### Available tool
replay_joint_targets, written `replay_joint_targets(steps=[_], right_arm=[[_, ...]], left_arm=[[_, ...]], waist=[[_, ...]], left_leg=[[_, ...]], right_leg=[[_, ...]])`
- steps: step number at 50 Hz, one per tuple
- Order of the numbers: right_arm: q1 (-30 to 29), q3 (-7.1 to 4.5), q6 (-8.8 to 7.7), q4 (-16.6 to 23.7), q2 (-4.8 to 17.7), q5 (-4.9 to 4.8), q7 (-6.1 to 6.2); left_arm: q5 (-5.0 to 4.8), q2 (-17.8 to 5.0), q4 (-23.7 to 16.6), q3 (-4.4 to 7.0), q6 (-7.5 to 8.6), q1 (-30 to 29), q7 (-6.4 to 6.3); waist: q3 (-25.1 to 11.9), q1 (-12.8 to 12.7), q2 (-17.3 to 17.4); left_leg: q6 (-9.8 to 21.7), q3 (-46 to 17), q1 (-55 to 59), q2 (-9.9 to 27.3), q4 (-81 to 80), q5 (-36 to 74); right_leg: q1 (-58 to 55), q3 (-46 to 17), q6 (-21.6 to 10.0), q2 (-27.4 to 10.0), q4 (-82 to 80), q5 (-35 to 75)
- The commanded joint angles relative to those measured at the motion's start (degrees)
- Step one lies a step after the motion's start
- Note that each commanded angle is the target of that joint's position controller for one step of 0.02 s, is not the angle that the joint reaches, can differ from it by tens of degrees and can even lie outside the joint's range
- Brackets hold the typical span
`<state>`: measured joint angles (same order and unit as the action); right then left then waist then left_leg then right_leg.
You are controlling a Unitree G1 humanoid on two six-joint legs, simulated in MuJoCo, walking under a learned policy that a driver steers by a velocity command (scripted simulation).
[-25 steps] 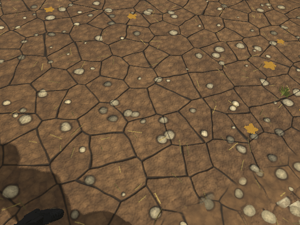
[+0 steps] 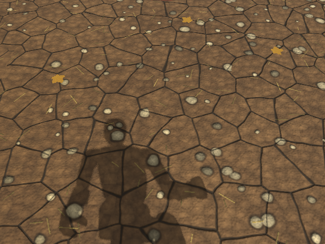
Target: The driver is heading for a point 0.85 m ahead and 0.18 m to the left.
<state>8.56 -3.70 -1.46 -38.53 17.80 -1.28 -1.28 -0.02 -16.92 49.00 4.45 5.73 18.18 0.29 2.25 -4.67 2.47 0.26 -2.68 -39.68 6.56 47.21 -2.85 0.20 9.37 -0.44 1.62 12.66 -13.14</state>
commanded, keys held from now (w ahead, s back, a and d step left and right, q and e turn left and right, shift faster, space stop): w+q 0.54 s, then w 0.46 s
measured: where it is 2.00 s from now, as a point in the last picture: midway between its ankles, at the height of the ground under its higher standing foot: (130, 170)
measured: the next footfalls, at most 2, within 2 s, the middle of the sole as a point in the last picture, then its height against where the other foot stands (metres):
left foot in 0.16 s outside the picture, level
right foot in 0.64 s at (177, 215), level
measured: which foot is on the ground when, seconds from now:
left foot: up 0.00-0.14, down 0.16-0.66, up 0.68-1.00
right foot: down 0.00-0.18, up 0.20-0.62, down 0.64-1.00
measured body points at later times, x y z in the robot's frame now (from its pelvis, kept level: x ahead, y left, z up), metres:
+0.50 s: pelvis +0.28 +0.07 +0.00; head +0.31 +0.10 +0.45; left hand +0.42 +0.37 -0.08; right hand +0.43 -0.19 -0.09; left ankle +0.22 +0.14 -0.74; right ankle +0.51 -0.06 -0.68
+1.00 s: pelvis +0.57 +0.11 +0.00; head +0.60 +0.12 +0.45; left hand +0.45 +0.37 -0.12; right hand +0.85 -0.02 -0.08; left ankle +0.64 +0.33 -0.69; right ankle +0.56 +0.00 -0.74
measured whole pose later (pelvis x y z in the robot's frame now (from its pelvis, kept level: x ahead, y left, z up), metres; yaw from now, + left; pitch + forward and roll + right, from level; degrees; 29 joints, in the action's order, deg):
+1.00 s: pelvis +0.57 +0.11 +0.00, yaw +25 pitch +2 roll -1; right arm 7.3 -2.4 -3.6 -37.2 16.0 -0.5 -0.5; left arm -0.8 -15.6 49.6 2.5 4.9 21.8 1.0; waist 1.5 -5.5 2.5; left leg -0.2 -3.0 -36.7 5.2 40.7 -3.3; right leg 3.2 1.3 -2.4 3.1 13.8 -12.2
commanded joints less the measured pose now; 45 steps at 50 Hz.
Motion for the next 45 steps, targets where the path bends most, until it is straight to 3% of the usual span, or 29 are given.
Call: replay_joint_targets(steps=[1,3,5,6,7,8,9,10,11,12,13,14,15,18,21,24,27,30,31,32,33,34,35,36,37,38,39,41,45], right_arm=[[-4.93,0.33,-0.83,5.52,1.11,-0.06,-1.18],[-7.35,0.22,-0.71,7.25,1.62,-0.14,-1.72],[-6.98,-0.44,-0.51,8.37,2.99,0.06,-2.03],[-4.45,-1.19,-0.27,8.27,4.34,0.22,-1.98],[2.41,-2.53,-0.05,6.8,6.46,0.19,-1.77],[12.78,-4.63,0.42,3.98,10.11,-0.08,-0.92],[17.9,-6.08,0.94,2.98,16.07,-0.48,0.38],[15.97,-5.57,-0.15,5.52,17.89,-0.28,-0.14],[15.51,-4.02,-1.06,5.42,12.26,0.18,-0.71],[13.72,-3.35,-1.67,4.94,10.29,0.41,-0.71],[9.83,-2.88,-1.88,5.22,8.88,0.39,-0.58],[6.72,-2.16,-1.92,5.82,6.78,0.77,-0.45],[5.29,-2.07,-2.0,6.67,7.07,1.5,-0.16],[5.63,-2.27,-2.44,5.86,7.53,0.97,0.74],[8.36,-2.61,-2.23,4.27,8.62,0.5,1.78],[10.72,-2.84,-1.82,2.87,9.2,0.18,2.24],[12.96,-2.91,-1.48,1.36,8.88,-0.3,2.35],[13.25,-2.74,-1.03,0.26,7.8,0.06,2.62],[12.93,-2.62,-0.78,0.09,7.37,0.18,2.54],[12.9,-2.03,-0.69,0.19,5.79,0.4,2.36],[13.18,-0.87,-0.69,1.04,3.22,1.15,2.19],[22.32,0.33,-1.27,1.22,-0.65,-0.35,2.05],[21.91,-0.05,-1.66,0.43,3.38,-1.04,2.3],[14.57,-1.16,-1.69,1.04,7.47,-1.16,2.35],[9.7,-1.11,-1.68,2.22,7.56,-0.4,2.51],[6.8,-1.04,-1.92,3.14,6.74,0.58,2.35],[6.77,-1.06,-2.08,3.29,5.84,0.81,2.05],[8.18,-0.65,-2.07,2.55,3.68,0.55,1.62],[2.57,0.48,-2.36,4.35,1.26,1.18,1.35]], left_arm=[[-0.61,-9.69,-3.9,2.0,0.39,-3.51,-0.29],[-1.19,-10.68,-3.09,2.31,-0.39,-1.99,-0.25],[-1.66,-12.14,-2.87,2.71,-1.29,-1.75,-0.36],[-1.87,-13.12,-3.0,2.97,-1.73,-1.87,-0.54],[-2.09,-13.43,-3.24,2.99,-2.27,-2.51,-0.73],[-1.71,-11.82,-3.61,2.25,-2.37,-2.06,-1.03],[0.86,-5.63,-5.69,0.19,-1.89,0.82,-0.86],[0.67,-3.38,-8.34,-1.28,0.18,1.43,-0.2],[-1.64,-9.42,-9.24,0.21,1.56,-5.49,0.47],[-2.46,-9.24,-10.28,-0.01,2.37,-8.0,0.71],[-1.29,-8.25,-9.58,-0.21,2.61,-7.95,0.19],[0.1,-8.4,-8.89,0.14,2.18,-7.86,-0.24],[0.19,-8.47,-9.0,0.28,1.53,-6.29,-0.07],[1.0,-6.61,-8.83,-0.04,0.11,-6.59,-0.1],[1.06,-4.58,-10.88,-0.91,-0.04,-13.75,-0.04],[0.35,-3.66,-12.28,-1.47,0.46,-19.68,0.7],[-0.3,-5.42,-13.32,-0.92,1.06,-21.88,1.29],[-0.24,-6.98,-12.58,-0.17,1.68,-18.93,1.75],[-0.1,-7.28,-11.87,0.21,1.88,-16.16,1.66],[0.34,-8.56,-10.58,1.06,2.09,-11.24,1.35],[1.15,-10.93,-9.89,1.68,2.26,-3.57,1.03],[1.46,-16.19,-7.53,3.26,1.54,3.21,1.08],[-0.56,-11.96,-6.44,2.46,1.29,5.01,1.79],[-0.84,-8.31,-7.1,1.37,1.11,1.88,1.66],[-0.09,-7.1,-7.71,0.75,0.71,-1.51,1.51],[0.32,-5.9,-7.51,0.24,0.44,-3.37,1.43],[0.79,-5.07,-7.32,-0.16,0.53,-4.3,1.22],[0.42,-4.51,-6.66,-0.38,0.73,-4.06,1.05],[-0.51,-7.64,-4.82,0.32,0.73,-1.86,0.62]], waist=[[2.43,0.57,-4.17],[3.17,0.21,-4.39],[1.87,1.61,-5.55],[-0.55,3.51,-6.77],[-4.5,7.79,-6.68],[-9.95,12.82,-4.94],[-14.81,11.6,7.65],[-24.47,8.53,12.94],[-20.71,11.97,4.65],[-13.1,10.74,3.56],[-8.94,7.9,-1.7],[-6.24,5.91,-2.21],[-6.17,4.05,0.95],[-4.87,3.37,-0.52],[-2.47,5.68,-0.04],[-1.36,8.03,1.59],[-1.02,8.54,2.48],[-1.41,7.17,4.69],[-1.99,5.69,5.39],[-5.0,3.3,4.83],[-12.85,-0.02,0.71],[-20.95,2.42,-17.16],[-19.22,0.95,-17.13],[-10.55,-0.4,-10.45],[-6.32,0.36,-6.48],[-2.57,1.3,-5.41],[-1.94,2.9,-7.03],[-2.53,4.04,-8.6],[-1.32,2.9,-6.69]], left_leg=[[0.86,2.07,2.13,-0.07,-6.63,4.42],[2.12,3.3,1.7,-0.79,-9.39,1.61],[4.11,5.89,4.92,-3.36,-11.0,-4.05],[5.37,7.78,9.51,-5.72,-11.08,-7.15],[7.11,9.39,18.83,-8.58,-13.09,-7.18],[9.38,8.05,34.84,-10.27,-15.04,-4.72],[15.3,-14.1,53.66,3.1,-16.4,-6.6],[25.18,-46.2,63.49,13.43,-27.67,-19.12],[21.41,-41.66,61.46,12.24,-30.99,-20.96],[19.12,-33.09,53.95,10.14,-31.0,-17.39],[17.11,-26.73,45.29,7.47,-30.87,-11.0],[15.41,-21.52,38.99,4.91,-31.83,-4.15],[16.25,-20.66,34.78,4.68,-32.87,0.45],[16.87,-15.49,28.69,2.57,-34.54,7.43],[14.82,-12.23,26.88,0.02,-34.58,5.83],[12.45,-11.87,24.98,-1.35,-34.02,-0.45],[11.59,-16.1,28.12,0.49,-31.04,-3.91],[10.47,-18.98,33.52,3.12,-26.69,-1.41],[9.75,-18.97,34.0,2.73,-24.35,1.94],[8.32,-17.22,33.76,-0.14,-18.24,7.64],[6.34,-13.95,28.36,-3.31,-4.15,2.64],[1.33,-6.93,7.66,-12.13,16.57,-20.29],[0.8,-8.79,-1.96,-10.88,24.93,-30.17],[1.06,-9.19,-4.97,-8.3,27.44,-25.4],[1.15,-6.64,-3.87,-6.06,26.17,-21.36],[1.11,-5.68,-3.13,-4.5,22.76,-18.59],[1.19,-5.2,-0.34,-2.56,19.63,-16.26],[0.86,-3.35,2.65,-1.59,15.5,-14.88],[-0.47,-1.12,0.86,-0.48,3.51,-7.72]], right_leg=[[2.44,-3.73,-8.86,-16.1,-5.53,14.79],[-1.36,-2.44,-7.91,-17.28,-3.79,17.05],[-4.4,-0.51,-6.77,-17.8,1.6,30.68],[-5.17,0.68,-6.08,-17.56,7.17,41.42],[-3.63,2.46,-4.96,-16.38,17.21,48.89],[4.36,3.7,-2.84,-14.23,31.06,45.74],[25.33,3.85,0.4,-8.96,51.8,9.04],[40.62,-9.13,1.92,1.09,66.11,-21.92],[46.77,-15.25,0.83,-2.48,68.0,-17.52],[47.91,-14.24,-0.41,-4.68,64.34,-12.39],[44.51,-14.2,-0.39,-7.11,59.06,-8.32],[40.49,-14.15,-0.31,-8.6,54.47,-5.42],[37.16,-14.54,0.37,-9.0,53.42,-3.9],[34.91,-13.04,3.16,-8.12,46.84,-0.44],[35.34,-12.68,4.67,-6.15,33.63,10.44],[30.35,-12.13,4.55,-3.2,22.36,18.85],[28.38,-13.97,3.49,-2.35,17.51,18.8],[26.19,-13.87,1.12,-2.86,15.78,13.19],[22.55,-12.52,-0.1,-2.41,14.4,11.53],[14.97,-11.6,-1.87,-2.33,12.79,11.01],[1.3,-18.75,-5.37,-9.75,14.57,10.27],[-19.67,-44.01,-15.7,-22.0,11.04,-0.65],[-20.18,-56.53,-16.63,-24.5,4.03,-17.23],[-13.06,-49.19,-13.83,-22.31,2.73,-19.32],[-6.12,-41.5,-12.04,-19.88,2.49,-13.59],[0.06,-36.34,-12.1,-17.69,1.19,-7.46],[3.55,-32.63,-11.6,-15.86,0.19,-2.48],[5.73,-27.68,-11.66,-13.77,-1.57,4.1],[6.02,-21.84,-12.88,-14.03,-4.27,13.06]])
